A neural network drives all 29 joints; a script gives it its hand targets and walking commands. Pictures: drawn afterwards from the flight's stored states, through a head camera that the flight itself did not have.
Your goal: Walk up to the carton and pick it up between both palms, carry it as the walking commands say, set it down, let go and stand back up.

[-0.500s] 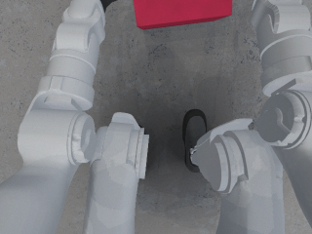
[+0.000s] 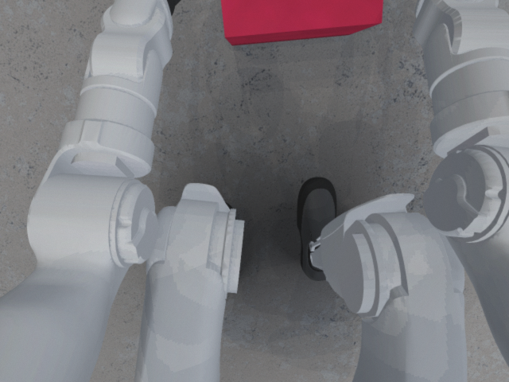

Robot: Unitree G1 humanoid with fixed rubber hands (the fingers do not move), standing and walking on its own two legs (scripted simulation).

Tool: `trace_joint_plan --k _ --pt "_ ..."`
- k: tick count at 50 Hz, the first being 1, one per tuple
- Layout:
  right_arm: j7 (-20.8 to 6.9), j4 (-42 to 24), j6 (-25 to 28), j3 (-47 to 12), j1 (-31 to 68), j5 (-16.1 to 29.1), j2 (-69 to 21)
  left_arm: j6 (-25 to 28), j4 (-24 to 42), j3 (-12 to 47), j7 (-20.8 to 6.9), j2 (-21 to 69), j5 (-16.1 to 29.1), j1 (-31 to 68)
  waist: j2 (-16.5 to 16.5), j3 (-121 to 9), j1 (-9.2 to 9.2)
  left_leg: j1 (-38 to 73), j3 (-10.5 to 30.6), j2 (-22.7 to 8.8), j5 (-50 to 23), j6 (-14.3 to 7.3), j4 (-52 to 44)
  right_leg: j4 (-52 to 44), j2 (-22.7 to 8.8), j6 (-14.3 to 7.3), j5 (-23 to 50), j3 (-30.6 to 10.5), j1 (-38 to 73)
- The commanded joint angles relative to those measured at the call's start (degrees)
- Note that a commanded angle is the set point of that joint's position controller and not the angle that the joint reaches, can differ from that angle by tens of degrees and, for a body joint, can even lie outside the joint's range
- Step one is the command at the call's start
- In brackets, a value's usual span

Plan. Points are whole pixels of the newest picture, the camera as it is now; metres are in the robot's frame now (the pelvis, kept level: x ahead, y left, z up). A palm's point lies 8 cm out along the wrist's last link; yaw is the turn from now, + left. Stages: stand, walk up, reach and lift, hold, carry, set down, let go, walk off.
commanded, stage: set down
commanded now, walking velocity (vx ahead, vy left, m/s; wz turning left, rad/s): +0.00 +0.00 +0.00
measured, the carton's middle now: out of the picture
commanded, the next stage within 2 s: none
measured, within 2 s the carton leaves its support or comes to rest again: rests again in 0.26 s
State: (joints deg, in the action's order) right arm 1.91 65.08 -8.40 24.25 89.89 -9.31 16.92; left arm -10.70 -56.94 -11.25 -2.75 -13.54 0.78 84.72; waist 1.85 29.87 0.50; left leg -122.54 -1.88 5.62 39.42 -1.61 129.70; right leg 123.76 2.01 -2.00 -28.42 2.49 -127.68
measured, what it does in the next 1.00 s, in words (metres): stands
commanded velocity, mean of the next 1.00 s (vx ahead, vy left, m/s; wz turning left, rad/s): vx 0.00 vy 0.00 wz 0.00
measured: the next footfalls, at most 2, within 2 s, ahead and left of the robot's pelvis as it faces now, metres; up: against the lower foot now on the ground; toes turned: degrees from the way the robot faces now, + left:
none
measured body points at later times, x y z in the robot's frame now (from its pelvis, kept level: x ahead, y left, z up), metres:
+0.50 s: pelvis +0.00 +0.00 +0.00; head +0.38 +0.02 +0.22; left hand +0.54 +0.14 -0.21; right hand +0.55 -0.16 -0.21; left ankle +0.09 +0.10 -0.34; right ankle +0.14 -0.10 -0.34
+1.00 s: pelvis -0.01 +0.00 -0.01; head +0.37 +0.01 +0.22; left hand +0.57 +0.18 -0.18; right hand +0.57 -0.17 -0.18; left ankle +0.09 +0.10 -0.34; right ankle +0.14 -0.10 -0.34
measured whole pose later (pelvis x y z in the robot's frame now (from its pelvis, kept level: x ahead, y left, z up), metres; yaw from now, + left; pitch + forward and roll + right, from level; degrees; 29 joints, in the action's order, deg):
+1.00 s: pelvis -0.01 +0.00 -0.01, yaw +0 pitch +31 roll -1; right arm 7.2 67.2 -3.4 17.8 89.9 0.8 18.2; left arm -6.2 -59.0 -5.9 4.8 -20.8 8.7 86.8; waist 0.5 29.9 0.4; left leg -122.9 -1.7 5.6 38.4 -1.4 130.7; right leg 124.5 1.4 -1.8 -27.7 3.0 -127.6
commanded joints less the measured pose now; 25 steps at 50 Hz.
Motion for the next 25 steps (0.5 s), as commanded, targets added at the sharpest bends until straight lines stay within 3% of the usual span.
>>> trace_joint_plan --k 1,2,5,6,10,11,12,14,15,17,21,22,23,25 --pt "-12.3 4.4 0.2 -9.2 11.2 8.2 -45.4 2.4 3.6 11.2 -8.4 33.7 -0.7 26.4 -6.4 -44.4 -2.45 6.6 5.4 0.0 -15.6 -0.9 -10.4 0.3 4.0 -1.0 15.7 -6.0 26.6" --pt "-12.1 4.1 0.4 -8.4 12.1 8.1 -44.3 2.4 4.1 11.9 -8.4 34.0 -0.7 26.6 -7.0 -44.6 -3.65 6.8 5.5 -0.2 -15.8 -0.8 -10.3 0.3 4.0 -1.2 16.2 -5.9 26.7" --pt "-11.8 4.8 0.5 -7.5 10.7 7.4 -42.3 2.5 3.2 10.7 -8.0 32.0 -1.3 25.3 -6.4 -44.6 -3.2 7.5 5.2 -0.2 -16.1 -0.7 -10.2 0.2 3.7 -0.7 16.0 -5.8 27.1" --pt "-11.6 4.5 0.8 -7.5 11.9 8.0 -41.1 2.8 4.2 10.7 -7.6 30.2 -2.0 25.2 -7.5 -45.0 -1.91 7.8 5.2 -0.3 -16.4 -0.5 -10.5 0.4 3.8 -0.8 15.9 -5.7 26.5" --pt "-10.1 5.3 1.6 -6.2 11.0 7.1 -35.8 3.6 3.2 9.5 -6.3 25.9 -1.9 24.5 -6.2 -45.5 -3.1 8.1 5.6 -0.7 -15.7 -0.1 -10.5 0.4 3.2 -0.4 15.7 -5.4 28.2" --pt "-9.7 5.6 1.8 -5.3 11.2 7.0 -34.5 3.7 3.5 8.8 -6.0 24.8 -2.3 24.5 -7.2 -45.3 -2.31 7.6 5.1 -0.7 -15.7 0.2 -10.4 0.2 3.4 -0.7 15.7 -5.8 28.4" --pt "-9.2 5.6 1.9 -5.2 10.4 7.2 -33.1 3.9 2.9 7.6 -5.3 22.2 -2.7 23.3 -5.8 -45.0 -2.3 7.6 5.1 -0.7 -15.0 -0.1 -10.7 0.1 3.3 -0.1 15.2 -5.3 28.7" --pt "-8.2 6.0 2.4 -4.1 9.6 6.7 -29.1 4.3 2.3 6.9 -4.1 18.5 -3.2 22.6 -6.3 -45.6 -2.37 8.6 5.5 -1.2 -16.5 0.4 -10.7 0.2 3.0 0.1 16.3 -5.3 28.8" --pt "-7.6 6.5 2.6 -3.9 9.2 7.4 -26.1 4.6 1.5 5.7 -3.2 14.9 -3.5 22.2 -6.9 -45.8 -1.19 9.5 5.3 -1.4 -17.0 0.7 -10.5 0.4 2.8 0.2 16.4 -5.5 29.0" --pt "-5.9 6.0 3.1 -3.2 8.8 7.4 -20.9 5.3 1.5 4.7 -1.8 9.7 -2.8 21.7 -5.0 -47.5 -2.32 9.6 5.6 -1.7 -16.0 0.7 -10.2 -0.1 2.2 0.6 16.0 -5.5 30.7" --pt "-1.3 6.5 4.3 -1.0 7.0 8.3 -4.6 6.4 -0.5 2.1 3.1 -6.0 -2.9 17.9 -5.9 -50.1 -1.16 9.1 5.8 -2.4 -17.2 1.1 -10.4 0.2 1.7 1.0 16.6 -5.8 31.4" --pt "-0.2 5.4 4.7 -1.9 7.4 9.0 -0.9 6.6 -0.8 2.2 4.3 -9.8 -1.6 18.1 -4.0 -52.4 -1.29 10.2 6.0 -2.6 -17.2 1.1 -10.4 0.3 1.1 1.6 16.6 -5.5 33.0" --pt "1.2 3.9 5.5 -1.8 9.1 9.8 3.1 6.9 -0.4 2.3 5.3 -11.7 -1.0 18.9 -5.5 -54.2 -1.33 9.0 5.7 -2.7 -17.3 1.5 -10.0 0.4 1.5 1.3 17.4 -5.9 33.6" --pt "2.3 1.7 6.3 -3.9 11.2 11.4 3.7 7.2 -1.5 3.2 5.7 -12.2 1.2 19.0 -4.5 -56.7 -1.47 7.4 6.0 -3.0 -19.3 1.5 -9.1 0.6 1.1 1.3 19.9 -6.3 34.0"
